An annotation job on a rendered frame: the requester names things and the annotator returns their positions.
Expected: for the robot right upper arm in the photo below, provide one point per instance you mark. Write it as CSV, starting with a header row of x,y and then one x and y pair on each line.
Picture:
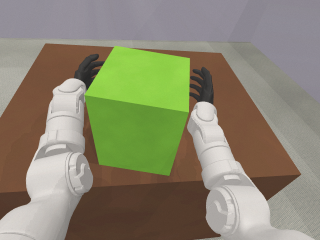
x,y
239,212

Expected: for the robot left upper arm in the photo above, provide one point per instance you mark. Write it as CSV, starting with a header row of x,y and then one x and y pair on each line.
x,y
55,185

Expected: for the carton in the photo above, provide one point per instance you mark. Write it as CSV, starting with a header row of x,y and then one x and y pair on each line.
x,y
138,105

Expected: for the robot left forearm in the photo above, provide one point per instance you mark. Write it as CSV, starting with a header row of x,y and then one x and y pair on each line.
x,y
64,123

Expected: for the pedestal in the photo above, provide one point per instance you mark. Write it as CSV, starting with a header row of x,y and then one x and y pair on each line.
x,y
125,204

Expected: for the right robot hand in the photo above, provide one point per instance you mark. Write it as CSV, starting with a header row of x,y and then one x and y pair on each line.
x,y
206,91

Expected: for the robot right forearm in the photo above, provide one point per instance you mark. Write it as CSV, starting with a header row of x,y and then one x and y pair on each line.
x,y
213,151

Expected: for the left robot hand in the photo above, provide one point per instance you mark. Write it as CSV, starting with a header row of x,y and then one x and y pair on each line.
x,y
86,69

